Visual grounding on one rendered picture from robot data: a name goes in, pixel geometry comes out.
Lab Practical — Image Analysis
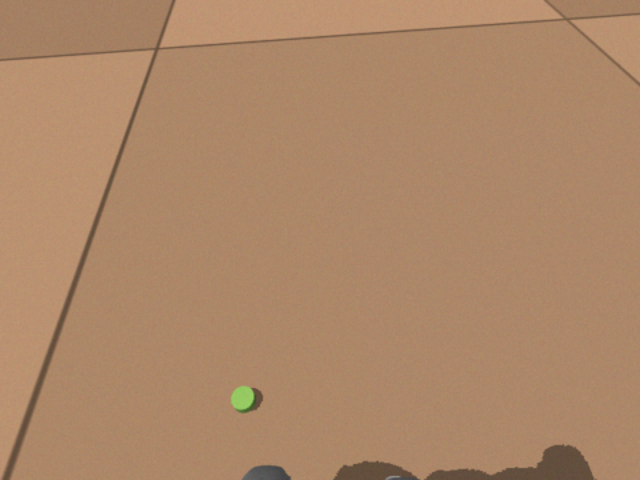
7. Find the tin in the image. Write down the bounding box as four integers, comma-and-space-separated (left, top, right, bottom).
231, 386, 256, 413

